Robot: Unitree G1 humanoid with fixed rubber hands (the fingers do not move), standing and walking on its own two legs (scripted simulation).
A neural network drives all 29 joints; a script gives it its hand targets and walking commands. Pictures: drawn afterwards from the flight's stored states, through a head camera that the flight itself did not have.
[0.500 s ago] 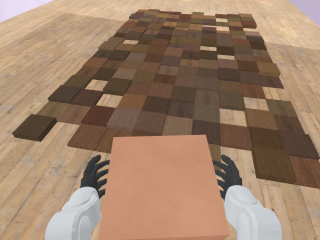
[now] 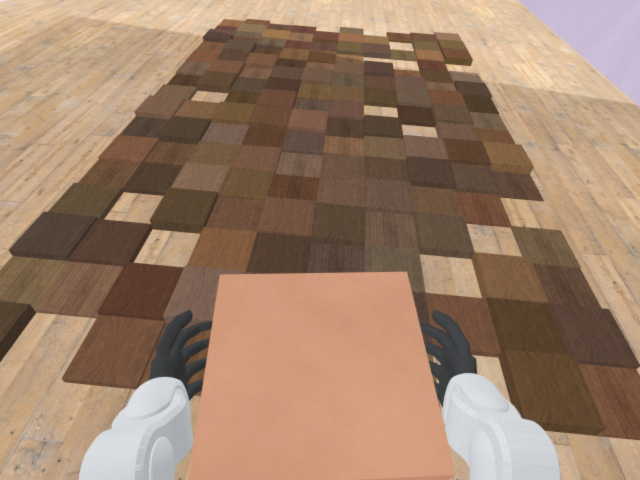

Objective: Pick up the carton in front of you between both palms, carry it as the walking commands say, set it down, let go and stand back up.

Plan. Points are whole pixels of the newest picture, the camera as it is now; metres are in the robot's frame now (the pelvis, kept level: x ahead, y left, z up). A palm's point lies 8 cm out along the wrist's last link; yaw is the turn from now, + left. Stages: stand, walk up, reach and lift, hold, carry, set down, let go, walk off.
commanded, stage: carry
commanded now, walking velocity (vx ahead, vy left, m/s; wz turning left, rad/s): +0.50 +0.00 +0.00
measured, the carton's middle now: (315, 403) +0.23 +0.00 +0.01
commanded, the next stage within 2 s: none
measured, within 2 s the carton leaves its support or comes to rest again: neither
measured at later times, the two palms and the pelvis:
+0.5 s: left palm (234, 136) +0.66 +0.12 +0.12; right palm (400, 139) +0.68 -0.18 +0.11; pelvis +0.31 -0.05 -0.01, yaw +3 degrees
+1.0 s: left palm (258, 56) +1.01 +0.10 +0.13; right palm (384, 66) +0.99 -0.20 +0.13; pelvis +0.66 -0.03 +0.02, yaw +0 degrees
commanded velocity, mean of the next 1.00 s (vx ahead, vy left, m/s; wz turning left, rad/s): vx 0.50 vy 0.00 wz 0.00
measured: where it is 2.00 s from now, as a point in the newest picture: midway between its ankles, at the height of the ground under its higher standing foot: (322, 217)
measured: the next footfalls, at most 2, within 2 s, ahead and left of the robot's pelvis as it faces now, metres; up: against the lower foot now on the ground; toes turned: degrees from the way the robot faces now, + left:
right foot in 0.38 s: +0.45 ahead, -0.11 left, +0.00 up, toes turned -8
left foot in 0.88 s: +0.76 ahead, +0.05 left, +0.05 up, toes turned +6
